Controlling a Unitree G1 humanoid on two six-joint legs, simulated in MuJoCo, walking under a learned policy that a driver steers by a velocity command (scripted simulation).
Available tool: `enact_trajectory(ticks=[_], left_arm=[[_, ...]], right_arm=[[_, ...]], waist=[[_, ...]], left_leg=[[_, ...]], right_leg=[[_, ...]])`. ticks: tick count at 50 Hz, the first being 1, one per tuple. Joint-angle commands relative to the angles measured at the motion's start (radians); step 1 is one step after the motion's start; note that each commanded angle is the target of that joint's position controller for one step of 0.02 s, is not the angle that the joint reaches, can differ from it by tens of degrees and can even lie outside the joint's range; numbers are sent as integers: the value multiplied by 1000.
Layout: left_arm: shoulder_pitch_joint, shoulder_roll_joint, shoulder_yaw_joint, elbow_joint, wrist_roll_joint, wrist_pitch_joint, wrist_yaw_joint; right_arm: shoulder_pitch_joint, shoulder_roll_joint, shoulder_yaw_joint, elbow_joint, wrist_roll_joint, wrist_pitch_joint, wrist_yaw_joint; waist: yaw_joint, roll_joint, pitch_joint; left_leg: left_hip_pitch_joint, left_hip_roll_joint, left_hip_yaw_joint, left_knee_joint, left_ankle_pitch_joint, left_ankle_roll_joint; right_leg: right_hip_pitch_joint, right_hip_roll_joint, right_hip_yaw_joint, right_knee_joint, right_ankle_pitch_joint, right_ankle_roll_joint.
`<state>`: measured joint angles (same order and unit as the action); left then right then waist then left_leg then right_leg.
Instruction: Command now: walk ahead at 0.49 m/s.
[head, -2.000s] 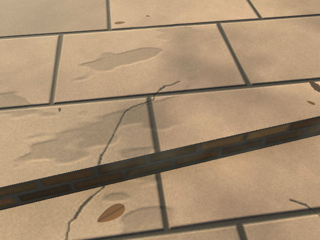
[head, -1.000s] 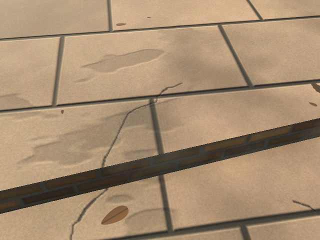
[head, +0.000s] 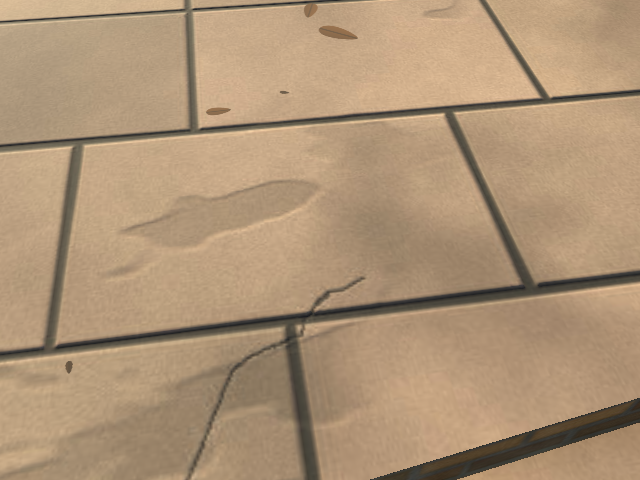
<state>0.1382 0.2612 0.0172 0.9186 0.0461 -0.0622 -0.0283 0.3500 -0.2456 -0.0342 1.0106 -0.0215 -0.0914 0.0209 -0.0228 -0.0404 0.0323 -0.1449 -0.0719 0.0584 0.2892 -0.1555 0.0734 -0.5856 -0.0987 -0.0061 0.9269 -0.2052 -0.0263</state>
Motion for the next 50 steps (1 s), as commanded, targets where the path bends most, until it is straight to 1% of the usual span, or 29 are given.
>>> enact_trajectory(ticks=[1,5,7,9,10,11,12,13,16,19,22,25,28,29,31,32,34,35,36,37,38,39,40,41,42,43,46,48,50], left_arm=[[-26,19,-13,-49,-7,3,-6],[-97,40,-12,-79,-15,-5,7],[-57,45,-9,-74,-12,-8,19],[187,58,9,9,2,-25,34],[336,148,34,37,19,-34,46],[363,263,66,54,3,-18,48],[333,199,64,52,-26,-7,35],[273,124,48,39,-31,-4,23],[217,17,19,52,-27,-15,25],[305,28,19,102,-23,-34,25],[420,24,12,152,-16,-40,22],[480,17,-6,194,-14,-53,26],[461,-8,-32,230,-40,-54,35],[475,-11,-38,237,-35,-45,46],[460,15,-32,221,-65,-23,82],[453,9,-37,194,-74,-17,80],[441,124,-13,156,-72,-26,65],[451,164,8,158,-68,-29,53],[397,192,29,141,-64,-36,37],[421,114,26,86,-96,-52,12],[347,55,41,41,-46,-65,-32],[361,-30,42,8,-18,-61,-37],[233,-100,11,-3,-69,-59,-39],[148,-114,-2,-90,-67,-57,-24],[125,-78,-3,-116,-62,-47,-6],[184,-86,-12,-117,-68,-28,3],[214,-110,-36,-126,-79,0,18],[97,-61,-31,-161,-67,5,20],[8,-40,-24,-186,-48,-3,11]], right_arm=[[-24,-123,-20,-52,0,-12,-2],[32,-131,-23,-37,1,-6,-7],[30,-128,-22,-38,-6,1,-14],[44,-107,-15,-31,2,4,-19],[15,-78,-4,-74,12,-2,-18],[124,15,16,-86,19,0,-16],[106,-78,-8,-53,-13,22,-25],[55,-70,-13,-59,-21,25,-15],[7,-22,-12,-76,-24,37,4],[-40,28,-5,-108,-25,61,6],[-220,91,22,-220,-4,81,-35],[-417,141,62,-359,-5,75,-60],[-547,163,105,-485,2,73,-53],[-575,171,114,-520,2,79,-46],[-526,158,124,-525,-3,100,-27],[-460,168,122,-481,3,105,-21],[-284,107,94,-418,29,94,-23],[-141,63,67,-382,34,88,-26],[-6,-2,35,-346,13,74,-23],[109,-118,-11,-289,-12,69,-32],[143,-219,-46,-241,1,96,-42],[2,-199,-51,-236,2,93,-37],[-37,-67,4,-227,4,48,-9],[-76,61,33,-171,7,15,22],[-110,136,49,-128,-11,-7,41],[-134,174,59,-86,-24,-19,51],[-113,154,59,-23,2,-21,56],[-95,108,53,-32,3,-24,40],[-21,54,52,-12,11,-32,11]], waist=[[23,118,12],[0,113,-9],[19,126,-18],[110,45,-96],[166,-84,-160],[91,-288,-202],[92,-87,-146],[75,-35,-59],[14,-42,16],[8,-16,7],[49,-46,53],[56,-12,110],[23,35,148],[35,8,134],[22,20,75],[22,52,-5],[-66,-67,-166],[-129,-173,-288],[-206,-196,-375],[-205,34,-440],[-192,286,-418],[-75,202,-346],[-81,146,-237],[-19,34,-89],[37,-55,-57],[87,6,-48],[142,53,0],[103,41,4],[76,99,-51]], left_leg=[[-131,229,-111,-157,214,131],[6,270,-138,-93,308,108],[32,288,-148,-17,338,103],[-13,217,-90,272,468,80],[-156,140,-27,565,270,37],[-438,-1,28,839,-355,-1],[-519,55,-64,995,-371,8],[-589,87,-73,1097,-293,11],[-609,139,-53,1188,-141,-9],[-714,136,-23,1355,-128,-27],[-1098,126,-20,1790,-288,-1],[-1417,131,-83,1991,-382,52],[-1327,163,-1,1706,-382,58],[-1265,163,49,1653,-360,49],[-916,177,89,1318,-311,60],[-733,144,146,1224,-307,77],[-414,36,200,1050,-333,89],[-287,-9,156,970,-366,101],[-141,6,29,834,-362,127],[88,237,-477,566,-544,214],[120,365,-980,85,-487,239],[20,417,-1058,43,-547,201],[-97,440,-974,-8,-429,196],[-253,398,-755,67,-380,143],[-345,343,-545,114,-270,84],[-384,321,-456,104,-219,63],[-336,226,-171,81,-2,19],[-349,154,1,-18,161,3],[-270,130,39,-64,328,10]], right_leg=[[147,11,-42,-186,113,14],[168,42,-44,-310,120,0],[228,60,-54,-342,32,-22],[495,105,-61,-473,21,-53],[659,-94,172,-572,51,-91],[792,-318,536,-669,111,-218],[717,-290,545,-663,-79,-258],[636,-247,476,-680,-202,-252],[474,-130,286,-743,-113,-189],[449,-119,209,-721,55,-205],[500,-185,269,-737,-103,-255],[569,-225,290,-749,-224,-216],[405,-128,152,-841,-242,-134],[377,-115,139,-901,-139,-155],[345,-116,53,-1043,195,-183],[384,-88,-34,-996,520,-180],[483,-131,-73,-731,1405,-177],[595,-157,-47,-524,1638,-163],[603,-141,-54,-264,1605,-130],[276,-8,-27,115,1204,-77],[61,219,44,536,40,-39],[-90,187,228,831,38,-55],[-186,198,238,987,-7,-89],[-260,138,183,1002,11,-134],[-219,96,213,952,71,-168],[-218,96,221,995,80,-184],[-350,111,230,877,141,-185],[-268,117,119,516,231,-145],[-203,111,44,328,323,-98]])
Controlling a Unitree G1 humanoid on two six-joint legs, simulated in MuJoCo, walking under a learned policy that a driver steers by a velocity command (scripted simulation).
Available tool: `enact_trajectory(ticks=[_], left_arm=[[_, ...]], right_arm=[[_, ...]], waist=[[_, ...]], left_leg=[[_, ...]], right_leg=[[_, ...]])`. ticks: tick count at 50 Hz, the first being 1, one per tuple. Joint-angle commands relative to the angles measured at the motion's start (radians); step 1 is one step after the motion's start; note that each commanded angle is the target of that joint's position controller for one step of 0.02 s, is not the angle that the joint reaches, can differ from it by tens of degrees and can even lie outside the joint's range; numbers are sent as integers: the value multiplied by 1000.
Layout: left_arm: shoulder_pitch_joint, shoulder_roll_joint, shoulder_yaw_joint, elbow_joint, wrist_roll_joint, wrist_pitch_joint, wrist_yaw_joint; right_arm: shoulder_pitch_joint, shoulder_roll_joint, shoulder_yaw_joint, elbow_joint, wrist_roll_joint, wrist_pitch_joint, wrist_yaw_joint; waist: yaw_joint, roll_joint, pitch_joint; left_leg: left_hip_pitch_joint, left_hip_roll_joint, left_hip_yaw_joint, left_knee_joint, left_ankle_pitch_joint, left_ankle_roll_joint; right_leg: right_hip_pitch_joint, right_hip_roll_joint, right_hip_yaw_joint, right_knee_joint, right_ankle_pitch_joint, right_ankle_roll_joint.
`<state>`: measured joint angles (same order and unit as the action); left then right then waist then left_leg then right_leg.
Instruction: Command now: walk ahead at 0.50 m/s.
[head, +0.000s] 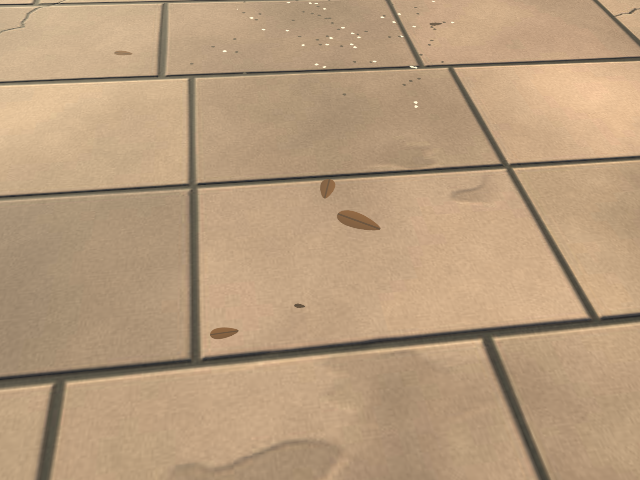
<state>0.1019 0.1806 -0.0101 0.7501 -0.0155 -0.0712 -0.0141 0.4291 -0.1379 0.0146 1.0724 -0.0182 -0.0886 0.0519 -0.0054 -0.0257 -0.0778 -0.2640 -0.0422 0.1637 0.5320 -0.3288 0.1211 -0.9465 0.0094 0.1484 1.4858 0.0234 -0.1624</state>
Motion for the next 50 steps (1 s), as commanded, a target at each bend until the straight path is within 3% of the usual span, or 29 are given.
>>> enact_trajectory(ticks=[1,2,3,5,8,12,15,16,17,18,19,20,21,22,24,26,31,34,37,39,41,42,43,44,45,46,47,48,50], left_arm=[[14,46,7,-24,11,3,-7],[-25,51,11,-20,6,4,-7],[-84,43,10,-32,-2,0,-14],[-199,39,14,-59,-14,0,-26],[-291,44,22,-84,-27,-7,-43],[-332,64,36,-101,-16,-30,-63],[-146,148,72,-51,-15,-41,-47],[36,189,92,-4,-6,-43,-32],[255,257,111,42,22,-35,-7],[264,265,108,47,45,-35,-3],[234,164,92,43,31,-28,8],[132,126,79,29,17,-31,13],[75,96,68,31,13,-41,5],[57,70,59,40,15,-49,-5],[61,64,60,68,26,-55,-12],[66,103,71,88,24,-57,-7],[104,187,92,96,33,-57,16],[172,226,105,107,17,-46,29],[219,239,115,123,2,-19,35],[202,263,124,114,-2,-5,41],[171,272,126,97,-3,13,50],[182,249,116,73,15,8,52],[283,94,69,17,43,-23,33],[179,172,78,-4,0,-68,15],[100,194,84,-30,-32,-87,8],[86,190,79,-30,-15,-95,14],[84,198,86,-23,13,-91,23],[99,209,96,-28,24,-75,27],[113,197,99,-51,25,-47,30]], right_arm=[[-56,-90,-4,-61,13,-38,-37],[1,-101,-7,-50,18,-38,-52],[30,-127,-13,-43,23,-36,-66],[102,-136,-16,-37,21,-31,-84],[141,-160,-30,-38,19,-15,-92],[144,-184,-42,-37,18,-2,-94],[83,-230,-65,-66,12,17,-97],[1,-238,-67,-95,13,11,-84],[-50,-199,-54,-138,3,-6,-70],[122,-30,-14,-129,14,-19,-52],[53,-162,-44,-128,40,-38,-45],[-59,-225,-70,-176,68,-41,-47],[-106,-209,-72,-195,71,-34,-58],[-113,-195,-79,-193,67,-21,-67],[-59,-140,-79,-195,66,7,-65],[-94,-118,-76,-230,65,26,-61],[-276,-130,-69,-319,42,24,-35],[-416,-127,-61,-364,40,20,-19],[-480,-146,-66,-414,44,26,-3],[-440,-182,-85,-425,41,32,5],[-190,-270,-136,-369,41,39,1],[-24,-366,-175,-334,36,47,-21],[-56,-463,-184,-346,38,39,-25],[4,-396,-166,-372,26,34,-25],[-28,-333,-152,-364,20,28,-28],[-103,-289,-140,-380,33,23,-30],[-185,-262,-132,-400,31,20,-29],[-227,-233,-121,-418,21,19,-31],[-247,-244,-124,-429,21,13,-36]], waist=[[40,108,32],[9,83,13],[-14,85,41],[-66,75,74],[-86,106,110],[-51,145,116],[59,198,17],[158,210,-62],[223,131,-218],[108,-171,-341],[143,-83,-286],[106,-59,-108],[63,16,-21],[34,23,42],[-18,-24,66],[-34,-45,110],[0,-12,124],[59,4,126],[68,-19,127],[23,-61,81],[-115,-58,-43],[-173,43,-138],[-38,284,-235],[-121,198,-348],[-126,163,-221],[-83,72,-124],[-32,28,-60],[8,18,-34],[44,47,1]], left_leg=[[-66,110,-77,-328,549,-39],[36,124,-97,-338,566,-49],[101,151,-128,-350,614,-58],[265,195,-181,-377,612,-72],[441,249,-202,-373,671,-71],[490,249,-198,-262,1055,-53],[498,259,-234,-38,1316,-29],[331,240,-235,123,1250,-22],[62,171,-223,388,854,-13],[-379,-8,-239,740,-161,-77],[-438,30,-340,872,-196,-57],[-459,79,-329,871,-85,-54],[-433,112,-300,838,-11,-56],[-417,129,-285,809,25,-65],[-364,172,-280,772,47,-67],[-410,199,-270,736,60,-83],[-421,205,-213,404,324,-103],[-417,173,-154,224,387,-89],[-457,146,-126,138,294,-56],[-352,79,-72,119,184,-17],[-14,-12,-45,38,196,42],[306,98,-244,30,237,99],[632,339,-821,-72,109,284],[701,380,-1006,-209,22,309],[630,350,-854,-210,75,256],[465,305,-722,-206,170,219],[287,272,-629,-215,284,197],[168,246,-572,-245,357,189],[48,234,-529,-269,495,207]], right_leg=[[163,-11,-149,-318,124,58],[142,-29,-168,-375,147,72],[117,-43,-178,-484,149,81],[59,-52,-190,-657,124,104],[38,-40,-197,-838,65,108],[227,27,-239,-974,-47,72],[490,61,-229,-1047,-86,33],[780,11,-176,-1057,10,-11],[1147,-178,9,-996,4,-72],[1509,-456,470,-1024,-5,-268],[1373,-423,504,-1132,-138,-234],[1176,-385,321,-1195,-136,-167],[1021,-344,201,-1247,-77,-118],[921,-303,101,-1285,-25,-87],[810,-253,-25,-1323,-18,-49],[738,-251,-99,-1355,24,-40],[715,-203,-266,-1358,94,-14],[831,-232,-297,-1335,120,3],[1005,-289,-313,-1262,239,27],[1052,-299,-342,-1139,522,54],[979,-253,-384,-804,644,102],[721,-208,-390,-490,342,150],[271,3,-277,-145,-577,207],[148,16,-64,-29,-600,191],[57,-35,-57,-28,-508,169],[83,-83,-62,-111,-418,157],[167,-115,-67,-196,-376,161],[250,-137,-63,-233,-355,164],[305,-140,-70,-320,-369,193]])
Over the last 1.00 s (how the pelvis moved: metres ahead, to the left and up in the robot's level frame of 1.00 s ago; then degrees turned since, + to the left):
0.54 0.05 0.16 -1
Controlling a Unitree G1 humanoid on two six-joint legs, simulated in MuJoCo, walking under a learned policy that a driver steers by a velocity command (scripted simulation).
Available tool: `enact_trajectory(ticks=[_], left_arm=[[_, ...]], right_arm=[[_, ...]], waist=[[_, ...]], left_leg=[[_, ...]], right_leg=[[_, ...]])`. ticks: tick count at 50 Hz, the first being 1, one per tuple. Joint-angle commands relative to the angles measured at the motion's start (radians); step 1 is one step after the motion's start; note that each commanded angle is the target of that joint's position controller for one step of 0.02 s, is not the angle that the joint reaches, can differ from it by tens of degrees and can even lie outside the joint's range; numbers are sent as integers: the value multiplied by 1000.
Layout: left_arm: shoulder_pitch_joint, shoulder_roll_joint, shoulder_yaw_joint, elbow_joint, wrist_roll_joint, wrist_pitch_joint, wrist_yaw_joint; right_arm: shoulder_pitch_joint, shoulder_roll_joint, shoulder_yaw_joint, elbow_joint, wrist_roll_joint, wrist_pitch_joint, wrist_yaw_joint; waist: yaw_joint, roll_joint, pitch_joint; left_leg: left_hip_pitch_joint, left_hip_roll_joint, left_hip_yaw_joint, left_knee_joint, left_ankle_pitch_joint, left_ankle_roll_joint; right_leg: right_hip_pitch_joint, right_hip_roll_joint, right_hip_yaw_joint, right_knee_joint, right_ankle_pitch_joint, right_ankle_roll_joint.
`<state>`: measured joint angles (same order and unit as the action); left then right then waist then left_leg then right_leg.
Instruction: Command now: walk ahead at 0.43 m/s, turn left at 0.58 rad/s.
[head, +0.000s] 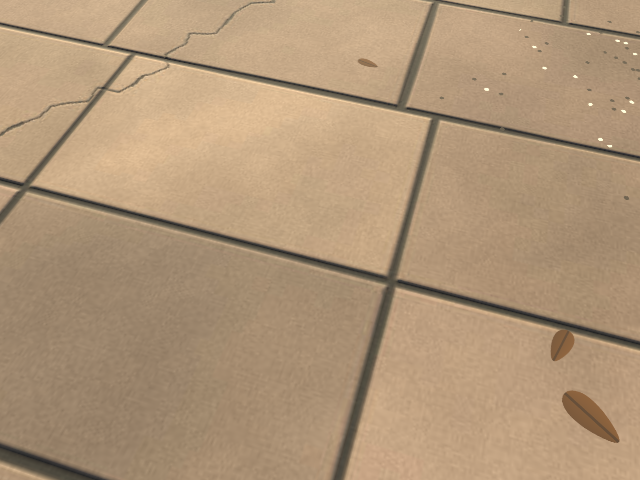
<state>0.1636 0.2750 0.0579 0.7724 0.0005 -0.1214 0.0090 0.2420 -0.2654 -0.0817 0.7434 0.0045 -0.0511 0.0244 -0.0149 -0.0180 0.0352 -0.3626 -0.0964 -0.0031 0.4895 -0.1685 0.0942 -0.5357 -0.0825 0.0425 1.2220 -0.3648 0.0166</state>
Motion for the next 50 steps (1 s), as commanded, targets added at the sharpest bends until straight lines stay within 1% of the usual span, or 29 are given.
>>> enact_trajectory(ticks=[1,3,5,9,11,13,14,15,16,17,19,21,23,25,27,28,29,30,32,37,39,40,42,43,45,47,48,49,50], left_arm=[[37,93,29,-81,14,12,10],[-17,63,18,-101,23,20,16],[-64,29,3,-103,24,21,11],[-149,50,6,-122,7,19,-11],[-143,80,20,-130,16,13,-18],[-72,86,28,-114,30,-1,-20],[-26,127,35,-115,48,-9,-15],[24,154,35,-120,73,-4,-9],[82,80,22,-89,49,13,-9],[69,48,9,-95,18,28,-13],[-13,50,4,-101,14,57,-12],[-112,58,3,-112,23,80,-11],[-114,62,10,-105,26,93,-8],[-95,53,7,-93,17,97,-4],[-64,23,-4,-77,7,98,-4],[-44,8,-10,-67,12,95,-7],[-19,22,-5,-69,21,91,-11],[-35,19,-5,-69,24,89,-10],[-39,17,-2,-55,19,89,-1],[-6,7,2,-20,13,88,5],[11,4,4,2,7,93,5],[7,12,9,4,-1,92,5],[-25,11,11,-11,-17,71,0],[-34,15,13,-16,-26,55,-5],[-21,10,13,-11,-28,26,-16],[117,26,25,47,-25,15,-25],[199,93,46,74,-23,12,-25],[316,186,74,102,-22,11,-30],[363,161,60,101,-6,11,-31]], right_arm=[[-52,-126,-31,-98,0,-26,-15],[-38,-156,-41,-92,-1,-20,-32],[-10,-153,-41,-80,8,-6,-42],[58,-128,-31,-53,11,11,-50],[58,-121,-28,-50,6,11,-51],[25,-98,-19,-56,7,8,-51],[29,-66,-10,-76,-9,1,-51],[159,-35,2,-64,-12,-10,-50],[196,-71,6,-51,-8,-7,-44],[164,-141,-12,-51,2,8,-37],[51,-117,-11,-61,5,55,-46],[44,-66,-1,-57,0,87,-54],[58,-21,12,-37,-8,83,-57],[85,-24,9,-11,-9,75,-55],[75,-25,9,-5,-26,72,-50],[47,-58,6,-25,-43,72,-51],[8,-115,-5,-42,-39,74,-57],[-2,-89,-4,-26,-32,70,-54],[-28,-43,11,-23,-34,51,-52],[18,-43,10,2,-17,20,-55],[63,-55,3,22,-10,25,-56],[75,-78,-4,23,-4,28,-56],[109,-114,-14,24,6,18,-55],[106,-128,-18,26,13,8,-57],[90,-121,-16,32,22,-11,-56],[17,-89,-8,20,22,-15,-48],[-30,-50,3,-12,22,-23,-49],[-48,-23,7,-40,22,-40,-54],[-70,-61,-1,-55,26,-55,-53]], waist=[[55,35,-96],[45,40,-80],[14,76,-112],[-38,123,-138],[-29,128,-138],[22,123,-150],[28,71,-215],[-5,-103,-330],[21,-280,-447],[33,-169,-407],[23,-53,-242],[-23,-88,-142],[-17,-139,-147],[-28,-132,-187],[-30,-111,-173],[-16,-64,-143],[32,27,-95],[35,104,-67],[36,119,-27],[25,62,-46],[12,79,-53],[4,109,-24],[-18,174,52],[-16,186,86],[3,187,97],[75,156,39],[99,25,23],[129,-241,-24],[153,-279,-46]], left_leg=[[107,270,-310,-220,445,224],[51,213,-208,-193,588,183],[44,166,-139,-156,601,134],[130,197,-196,-94,460,102],[194,230,-253,-28,443,88],[210,189,-254,83,441,48],[154,122,-226,202,349,4],[-37,34,-181,438,4,-66],[-134,19,-158,612,-496,-124],[-177,58,-184,682,-538,-143],[-227,106,-136,696,-457,-164],[-92,136,-87,480,-390,-160],[33,115,-35,316,-308,-152],[128,105,-16,163,-134,-136],[213,100,-6,24,-28,-105],[225,160,-78,-1,-13,-77],[146,206,-133,-20,-124,-38],[7,193,-135,-62,-323,-23],[-64,173,-123,-96,-342,-53],[8,156,-99,-33,-121,-68],[21,152,-108,-59,-299,-41],[19,174,-150,-92,-415,-9],[56,292,-331,-192,-558,75],[81,343,-399,-211,-547,110],[100,365,-411,-181,-396,122],[13,286,-283,-79,-257,59],[-89,167,-127,105,-151,-12],[-273,43,18,438,-136,-90],[-455,39,-68,663,-390,-91]], right_leg=[[-95,-38,22,-115,41,27],[-68,0,-11,-277,154,44],[6,40,-32,-447,326,40],[54,79,-18,-620,449,19],[61,79,-4,-678,404,-14],[180,82,-22,-805,521,-60],[341,-13,53,-769,862,-101],[613,-219,247,-692,1236,-272],[705,-350,441,-731,1232,-400],[652,-323,457,-759,970,-380],[462,-241,368,-830,561,-300],[228,-147,243,-906,355,-226],[171,-85,152,-919,340,-211],[188,-83,133,-895,259,-209],[153,-57,118,-884,60,-152],[111,-36,106,-863,-65,-97],[104,24,52,-833,-107,-54],[203,59,-4,-796,-21,-26],[272,60,-12,-739,82,-27],[289,53,-6,-708,241,-44],[271,93,-50,-663,66,-43],[221,119,-80,-616,-39,-43],[87,130,-108,-505,-65,-52],[29,111,-96,-485,-45,-73],[44,83,-73,-526,-20,-110],[288,80,-54,-649,51,-135],[397,10,97,-748,2,-177],[588,-158,454,-903,-9,-291],[688,-288,695,-1005,64,-367]])
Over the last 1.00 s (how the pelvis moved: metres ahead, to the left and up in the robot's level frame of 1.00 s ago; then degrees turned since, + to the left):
0.57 0.14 0.00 26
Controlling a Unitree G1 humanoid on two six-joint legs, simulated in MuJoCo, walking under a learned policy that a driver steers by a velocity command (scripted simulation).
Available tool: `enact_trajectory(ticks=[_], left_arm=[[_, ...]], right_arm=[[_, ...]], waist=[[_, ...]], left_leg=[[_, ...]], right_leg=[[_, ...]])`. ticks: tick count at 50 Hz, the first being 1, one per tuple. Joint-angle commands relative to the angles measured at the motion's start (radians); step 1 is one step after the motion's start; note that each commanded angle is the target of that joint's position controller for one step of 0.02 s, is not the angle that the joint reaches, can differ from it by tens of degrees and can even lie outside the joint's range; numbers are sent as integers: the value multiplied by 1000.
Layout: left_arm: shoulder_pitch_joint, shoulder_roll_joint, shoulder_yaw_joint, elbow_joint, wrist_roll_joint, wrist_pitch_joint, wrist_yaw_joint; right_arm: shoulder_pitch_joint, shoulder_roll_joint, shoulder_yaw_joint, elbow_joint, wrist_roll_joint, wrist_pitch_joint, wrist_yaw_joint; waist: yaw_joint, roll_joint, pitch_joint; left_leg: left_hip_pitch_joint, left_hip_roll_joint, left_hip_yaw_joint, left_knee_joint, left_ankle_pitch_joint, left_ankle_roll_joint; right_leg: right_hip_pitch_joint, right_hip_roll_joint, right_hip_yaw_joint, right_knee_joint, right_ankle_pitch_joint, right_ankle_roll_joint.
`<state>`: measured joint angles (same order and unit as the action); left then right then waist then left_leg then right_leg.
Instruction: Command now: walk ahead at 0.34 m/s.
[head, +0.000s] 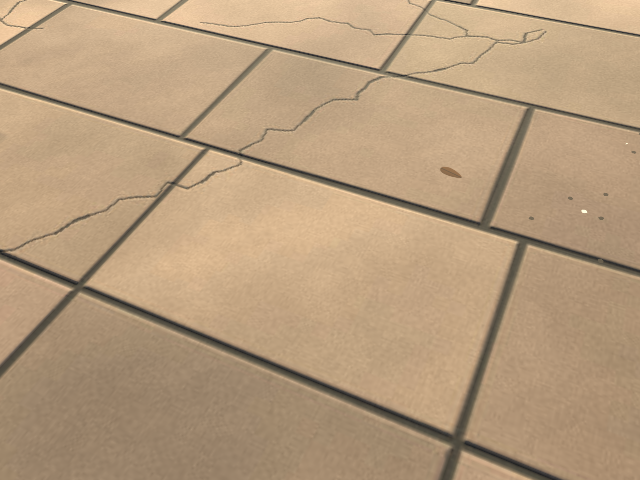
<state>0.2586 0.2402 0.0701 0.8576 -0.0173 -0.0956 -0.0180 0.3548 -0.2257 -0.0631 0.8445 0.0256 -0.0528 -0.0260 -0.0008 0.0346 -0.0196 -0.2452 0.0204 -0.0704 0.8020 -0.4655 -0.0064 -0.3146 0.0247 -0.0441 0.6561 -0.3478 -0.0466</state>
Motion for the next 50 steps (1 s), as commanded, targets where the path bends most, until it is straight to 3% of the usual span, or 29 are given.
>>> enact_trajectory(ticks=[1,3,5,8,10,13,16,18,19,20,21,22,23,24,25,26,27,29,31,34,37,43,44,46,47,48,49,50], left_arm=[[208,157,32,2,16,-16,-1],[130,119,15,-25,13,-9,2],[112,83,-2,-20,16,3,5],[137,113,2,-5,10,13,21],[136,150,10,-3,8,16,29],[162,173,18,13,-5,16,28],[153,176,24,27,-13,19,26],[125,190,28,26,-11,26,26],[123,172,22,25,-6,30,27],[118,135,6,3,12,33,28],[231,5,-31,-17,10,15,26],[206,89,-13,-4,-13,-7,21],[112,155,4,-34,-32,-20,17],[45,153,2,-50,-25,-24,20],[18,141,5,-56,-5,-23,24],[35,131,9,-53,3,-11,25],[54,115,7,-47,2,2,25],[60,92,4,-40,-3,26,25],[1,93,5,-56,-1,37,26],[-66,89,7,-72,-1,35,19],[-154,78,1,-100,0,29,5],[-307,55,-17,-191,-2,28,-33],[-313,59,-16,-205,-2,28,-40],[-271,87,-3,-220,-1,30,-50],[-192,115,13,-210,-1,33,-50],[-38,163,42,-175,-5,34,-45],[141,246,77,-138,-3,41,-25],[154,347,92,-136,-11,40,-15]], right_arm=[[-168,-117,-27,-149,15,-61,5],[-176,-89,-20,-136,4,-60,17],[-179,-75,-23,-132,-5,-50,27],[-253,-41,-9,-154,-14,-41,36],[-313,-25,3,-170,-11,-43,43],[-374,-57,2,-191,-1,-42,52],[-393,-96,-6,-210,0,-45,59],[-302,-134,-26,-188,-7,-46,57],[-156,-170,-48,-142,-9,-44,50],[32,-232,-68,-103,-17,-43,40],[107,-323,-81,-82,-31,-40,43],[100,-240,-58,-83,-18,-43,47],[15,-191,-40,-92,-13,-47,47],[-55,-167,-31,-103,-17,-47,46],[-109,-147,-25,-106,-28,-49,50],[-138,-124,-17,-107,-39,-54,53],[-147,-119,-17,-102,-38,-59,54],[-138,-125,-20,-81,-31,-71,51],[-110,-147,-27,-59,-37,-74,42],[-76,-160,-29,-33,-38,-71,29],[-64,-169,-26,-18,-34,-68,21],[19,-187,-31,33,-23,-34,15],[16,-195,-33,34,-20,-26,13],[-13,-227,-41,21,-15,-12,4],[-22,-242,-45,15,-15,-3,-2],[-38,-244,-44,8,-14,5,-9],[-37,-231,-34,-15,-23,-2,-14],[56,-72,17,-65,-56,-35,8]], waist=[[93,-218,34],[59,-88,49],[39,-107,55],[49,-100,68],[60,-109,69],[75,-137,83],[52,-135,106],[-14,-135,49],[-79,-118,-37],[-151,-30,-173],[-94,258,-303],[-114,225,-309],[-101,158,-155],[-75,67,-88],[-42,25,-43],[-6,39,-32],[13,58,-29],[28,44,-8],[17,14,27],[-6,7,43],[-37,9,67],[-95,-1,120],[-89,8,117],[-47,50,63],[0,74,7],[85,63,-74],[162,-13,-180],[56,-279,-273]], left_leg=[[-634,-16,-40,457,-69,38],[-647,57,-15,423,92,72],[-555,91,12,305,184,65],[-492,72,66,80,291,28],[-412,48,84,-80,381,12],[-330,30,90,-188,450,10],[-302,30,73,-247,430,52],[-153,-8,105,-277,390,89],[36,-33,124,-281,373,115],[320,104,-35,-268,326,171],[606,345,-541,-422,68,324],[594,363,-723,-545,-93,332],[479,337,-580,-547,-67,284],[340,297,-445,-553,53,257],[219,258,-355,-575,164,242],[142,227,-292,-602,231,233],[98,215,-256,-627,266,240],[60,209,-166,-666,327,244],[63,214,-105,-694,373,243],[102,204,-6,-702,437,215],[119,189,89,-713,459,182],[336,249,166,-637,572,161],[362,257,177,-602,652,153],[382,258,214,-476,1014,128],[379,251,232,-355,1195,115],[318,218,262,-155,1243,87],[73,182,263,135,997,47],[-406,-34,201,503,28,-20]], right_leg=[[464,-395,709,-401,79,-278],[399,-334,513,-411,131,-217],[319,-273,369,-460,217,-172],[270,-228,234,-497,317,-159],[226,-212,178,-506,325,-149],[203,-240,168,-511,279,-145],[253,-284,174,-486,307,-124],[275,-266,136,-355,549,-94],[240,-218,91,-177,674,-69],[63,-161,42,122,522,-29],[-295,20,35,505,-67,34],[-424,2,167,659,-201,25],[-504,-54,156,693,-125,6],[-471,-106,131,654,-28,-3],[-424,-139,125,590,37,-2],[-363,-166,136,549,78,-4],[-324,-174,135,520,93,1],[-328,-181,130,470,127,14],[-393,-182,144,395,213,29],[-432,-152,168,261,368,36],[-401,-126,121,113,486,31],[-468,-107,50,-36,386,-2],[-457,-96,28,-47,332,-15],[-334,-38,-41,-52,220,-50],[-219,4,-71,-48,176,-73],[-5,47,-79,-108,220,-108],[330,-47,100,-125,245,-168],[696,-314,664,-191,125,-356]])
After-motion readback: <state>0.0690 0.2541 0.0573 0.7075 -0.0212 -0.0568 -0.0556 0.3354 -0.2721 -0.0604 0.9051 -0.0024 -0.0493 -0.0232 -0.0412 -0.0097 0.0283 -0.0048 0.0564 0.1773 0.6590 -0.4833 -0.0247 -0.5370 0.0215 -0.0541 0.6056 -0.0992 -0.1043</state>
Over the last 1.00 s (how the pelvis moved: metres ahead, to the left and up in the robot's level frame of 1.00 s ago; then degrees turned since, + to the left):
0.28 -0.02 -0.01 8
